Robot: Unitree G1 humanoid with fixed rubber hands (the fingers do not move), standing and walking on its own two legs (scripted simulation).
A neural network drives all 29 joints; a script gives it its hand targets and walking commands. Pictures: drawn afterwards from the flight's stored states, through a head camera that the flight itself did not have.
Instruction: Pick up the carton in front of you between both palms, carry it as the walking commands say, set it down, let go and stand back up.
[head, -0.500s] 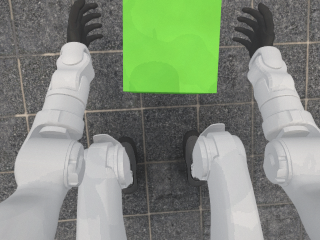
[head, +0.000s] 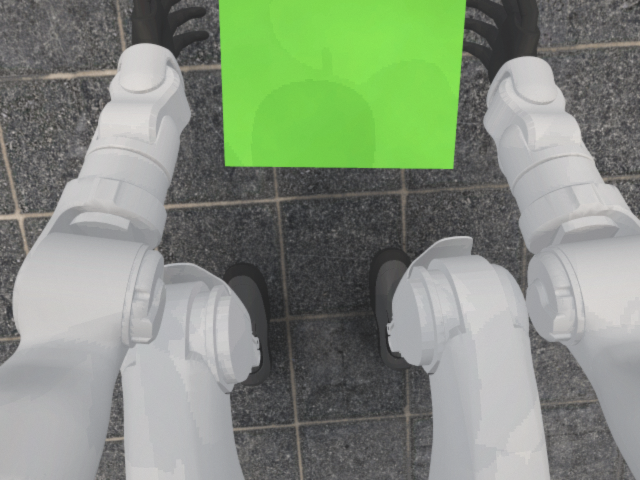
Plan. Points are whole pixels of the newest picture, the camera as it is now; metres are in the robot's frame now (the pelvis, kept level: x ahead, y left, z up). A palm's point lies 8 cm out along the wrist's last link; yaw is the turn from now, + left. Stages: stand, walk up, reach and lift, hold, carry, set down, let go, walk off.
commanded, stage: reach and lift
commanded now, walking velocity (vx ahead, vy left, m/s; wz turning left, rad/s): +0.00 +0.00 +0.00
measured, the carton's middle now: (333, 80) +0.50 -0.04 -0.25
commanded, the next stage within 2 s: none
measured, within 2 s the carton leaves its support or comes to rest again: leaves its support in 0.58 s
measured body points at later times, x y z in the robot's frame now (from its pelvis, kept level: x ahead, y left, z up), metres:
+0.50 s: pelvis -0.01 +0.00 +0.00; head +0.35 -0.01 +0.26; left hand +0.54 +0.11 -0.18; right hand +0.52 -0.19 -0.18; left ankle +0.12 +0.12 -0.34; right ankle +0.12 -0.12 -0.34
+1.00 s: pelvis +0.00 +0.01 +0.08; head +0.25 -0.01 +0.45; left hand +0.51 +0.10 +0.01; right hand +0.47 -0.20 +0.01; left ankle +0.12 +0.13 -0.34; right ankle +0.12 -0.12 -0.34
